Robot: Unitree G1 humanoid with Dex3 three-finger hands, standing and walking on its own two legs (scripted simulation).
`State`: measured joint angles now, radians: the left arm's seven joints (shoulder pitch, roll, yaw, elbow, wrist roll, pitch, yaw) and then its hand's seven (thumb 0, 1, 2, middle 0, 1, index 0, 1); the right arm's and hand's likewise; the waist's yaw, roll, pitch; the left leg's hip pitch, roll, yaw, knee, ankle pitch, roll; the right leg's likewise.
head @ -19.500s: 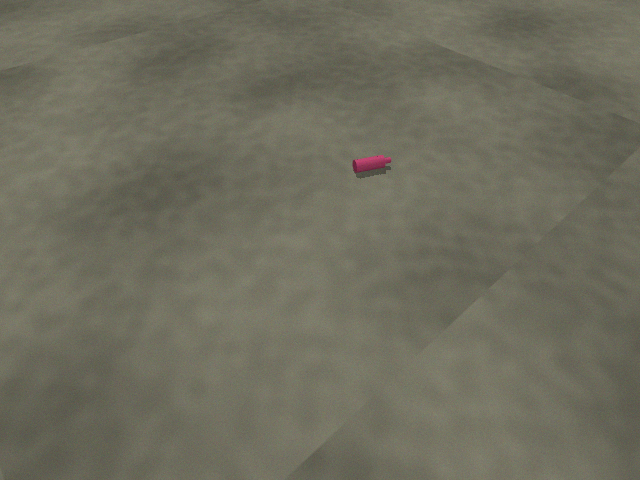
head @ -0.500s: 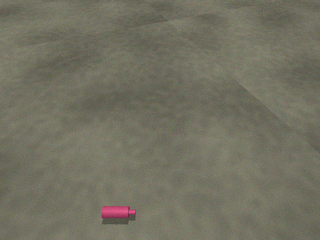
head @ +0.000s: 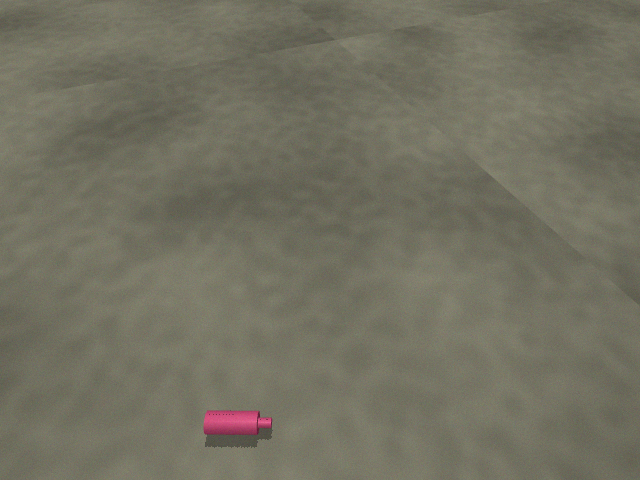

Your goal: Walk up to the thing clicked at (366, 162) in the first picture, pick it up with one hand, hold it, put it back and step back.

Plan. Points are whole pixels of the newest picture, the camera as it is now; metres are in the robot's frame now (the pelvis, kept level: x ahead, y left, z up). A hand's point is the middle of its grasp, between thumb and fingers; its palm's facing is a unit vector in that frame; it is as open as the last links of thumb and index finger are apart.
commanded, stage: stand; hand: left
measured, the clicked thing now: (239, 422) +0.44 +0.24 -0.75
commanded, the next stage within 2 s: walk up in 0.48 s
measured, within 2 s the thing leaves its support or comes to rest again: neither
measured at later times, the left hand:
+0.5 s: hand out of the picture +0.07 +0.25 -0.16, palm faces -0.02 -0.94 -0.35, open 7.3 cm
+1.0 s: hand out of the picture -0.02 +0.23 -0.15, palm faces +0.03 -0.90 -0.44, open 7.4 cm
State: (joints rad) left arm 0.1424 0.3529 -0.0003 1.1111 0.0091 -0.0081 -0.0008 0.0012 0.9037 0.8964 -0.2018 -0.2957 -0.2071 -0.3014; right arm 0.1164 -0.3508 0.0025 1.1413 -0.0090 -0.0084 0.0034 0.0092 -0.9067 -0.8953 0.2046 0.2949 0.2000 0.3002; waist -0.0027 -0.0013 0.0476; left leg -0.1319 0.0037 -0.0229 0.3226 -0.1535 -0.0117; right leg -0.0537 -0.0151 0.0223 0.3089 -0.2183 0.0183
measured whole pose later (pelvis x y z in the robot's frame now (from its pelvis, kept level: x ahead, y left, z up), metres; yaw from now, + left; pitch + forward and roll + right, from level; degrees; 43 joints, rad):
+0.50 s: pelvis +0.00 +0.00 +0.00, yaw +0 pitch -2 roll +0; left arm 0.14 0.35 0.00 1.10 0.00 -0.01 0.00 0.00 0.90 0.90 -0.20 -0.30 -0.21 -0.30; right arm 0.11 -0.35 0.00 1.13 0.00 0.00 0.01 0.01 -0.91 -0.90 0.20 0.29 0.20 0.30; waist 0.00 0.00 0.05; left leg -0.14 0.00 -0.03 0.33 -0.16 -0.01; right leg -0.06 -0.02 0.02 0.32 -0.23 0.02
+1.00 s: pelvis -0.10 -0.04 -0.02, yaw +3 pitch +0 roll +2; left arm 0.13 0.33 0.05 0.86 0.03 0.04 0.02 0.00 0.90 0.90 -0.21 -0.30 -0.21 -0.30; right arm 0.12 -0.43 -0.05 0.90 0.00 0.08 -0.02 0.01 -0.91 -0.90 0.20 0.29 0.20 0.30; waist 0.02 0.06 0.19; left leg -0.45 -0.13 -0.16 1.21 -0.50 -0.02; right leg -0.33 -0.02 -0.03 0.62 -0.28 -0.04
